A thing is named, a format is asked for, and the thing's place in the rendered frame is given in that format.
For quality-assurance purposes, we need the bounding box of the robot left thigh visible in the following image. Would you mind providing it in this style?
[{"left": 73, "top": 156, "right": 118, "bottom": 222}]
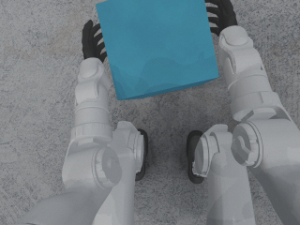
[{"left": 92, "top": 127, "right": 144, "bottom": 225}]

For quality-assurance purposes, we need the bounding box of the left robot forearm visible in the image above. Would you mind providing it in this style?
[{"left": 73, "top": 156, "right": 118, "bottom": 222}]
[{"left": 62, "top": 57, "right": 113, "bottom": 180}]

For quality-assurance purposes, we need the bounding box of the robot right hand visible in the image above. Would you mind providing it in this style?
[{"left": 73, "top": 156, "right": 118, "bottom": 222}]
[{"left": 204, "top": 0, "right": 238, "bottom": 37}]

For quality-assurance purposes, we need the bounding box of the right robot forearm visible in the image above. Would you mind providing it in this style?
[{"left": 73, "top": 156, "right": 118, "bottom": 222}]
[{"left": 217, "top": 25, "right": 300, "bottom": 132}]

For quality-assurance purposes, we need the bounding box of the robot left upper arm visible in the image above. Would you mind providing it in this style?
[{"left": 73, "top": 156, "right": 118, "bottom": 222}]
[{"left": 13, "top": 145, "right": 123, "bottom": 225}]

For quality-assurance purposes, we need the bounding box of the right robot foot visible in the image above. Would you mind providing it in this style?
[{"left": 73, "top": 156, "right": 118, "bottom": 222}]
[{"left": 186, "top": 130, "right": 204, "bottom": 184}]

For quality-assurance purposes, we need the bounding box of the carton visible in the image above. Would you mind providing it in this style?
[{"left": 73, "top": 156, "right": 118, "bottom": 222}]
[{"left": 96, "top": 0, "right": 219, "bottom": 100}]

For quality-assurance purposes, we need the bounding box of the robot left hand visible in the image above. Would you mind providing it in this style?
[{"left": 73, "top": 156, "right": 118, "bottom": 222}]
[{"left": 82, "top": 20, "right": 108, "bottom": 63}]

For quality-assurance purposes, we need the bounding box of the robot right upper arm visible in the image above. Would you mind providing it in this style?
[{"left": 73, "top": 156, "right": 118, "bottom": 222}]
[{"left": 231, "top": 118, "right": 300, "bottom": 225}]

